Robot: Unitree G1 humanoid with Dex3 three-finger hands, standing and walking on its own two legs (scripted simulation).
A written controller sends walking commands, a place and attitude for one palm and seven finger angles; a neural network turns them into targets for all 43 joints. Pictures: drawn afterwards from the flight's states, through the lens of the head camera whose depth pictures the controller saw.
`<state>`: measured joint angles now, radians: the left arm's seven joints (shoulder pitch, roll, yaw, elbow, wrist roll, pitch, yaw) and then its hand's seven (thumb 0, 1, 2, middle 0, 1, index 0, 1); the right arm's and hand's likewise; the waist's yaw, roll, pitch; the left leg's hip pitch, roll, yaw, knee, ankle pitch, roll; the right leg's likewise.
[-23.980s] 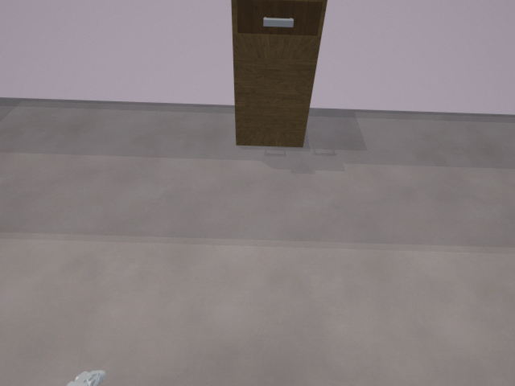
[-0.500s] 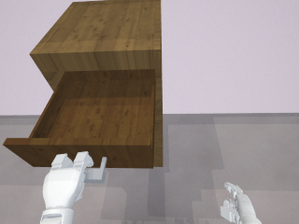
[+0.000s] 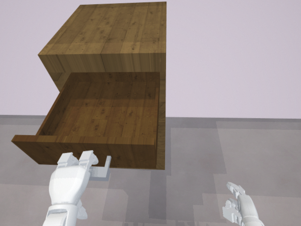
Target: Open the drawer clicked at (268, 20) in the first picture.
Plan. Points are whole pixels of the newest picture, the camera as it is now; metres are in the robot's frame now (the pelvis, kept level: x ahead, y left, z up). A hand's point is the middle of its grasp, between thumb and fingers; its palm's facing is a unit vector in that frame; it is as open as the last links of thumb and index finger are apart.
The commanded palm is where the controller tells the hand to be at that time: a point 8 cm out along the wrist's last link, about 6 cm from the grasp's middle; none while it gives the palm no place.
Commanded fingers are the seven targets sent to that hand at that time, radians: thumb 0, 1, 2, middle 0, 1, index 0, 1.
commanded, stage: lift the hand off the handle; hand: left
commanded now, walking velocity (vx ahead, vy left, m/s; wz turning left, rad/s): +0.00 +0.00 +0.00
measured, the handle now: (85, 165) +0.26 +0.22 +0.01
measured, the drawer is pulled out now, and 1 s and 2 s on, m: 0.29 0.28 0.28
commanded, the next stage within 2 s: draw the hand back to the body in 1.44 s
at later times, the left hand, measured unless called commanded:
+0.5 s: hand (74, 176) +0.22 +0.22 +0.04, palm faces +0.07 -0.10 -0.99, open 13.3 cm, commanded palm +0.20 +0.22 +0.10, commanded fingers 0.00 -0.50 0.30 -0.30 -1.20 -0.30 -1.20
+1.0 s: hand (58, 157) +0.23 +0.23 +0.12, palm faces +0.14 -0.10 -0.98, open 13.7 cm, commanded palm +0.19 +0.22 +0.17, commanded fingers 0.00 -0.50 0.30 -0.30 -1.20 -0.30 -1.20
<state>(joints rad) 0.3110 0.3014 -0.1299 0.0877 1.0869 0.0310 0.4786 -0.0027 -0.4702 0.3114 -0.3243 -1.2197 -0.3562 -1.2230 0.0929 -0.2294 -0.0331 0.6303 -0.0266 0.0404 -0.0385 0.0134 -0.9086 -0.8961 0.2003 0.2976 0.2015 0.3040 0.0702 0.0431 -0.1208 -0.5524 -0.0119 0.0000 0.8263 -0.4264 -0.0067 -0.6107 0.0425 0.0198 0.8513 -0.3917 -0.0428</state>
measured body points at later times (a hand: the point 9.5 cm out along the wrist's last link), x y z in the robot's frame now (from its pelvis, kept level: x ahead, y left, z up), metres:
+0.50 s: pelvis +0.00 +0.01 +0.01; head +0.01 -0.02 +0.46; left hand +0.21 +0.23 +0.09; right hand +0.22 -0.20 -0.09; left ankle -0.01 +0.13 -0.70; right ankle +0.02 -0.09 -0.70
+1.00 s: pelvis +0.02 +0.01 +0.03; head +0.01 -0.03 +0.48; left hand +0.22 +0.23 +0.17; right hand +0.25 -0.18 -0.06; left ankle -0.01 +0.13 -0.70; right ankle +0.02 -0.09 -0.70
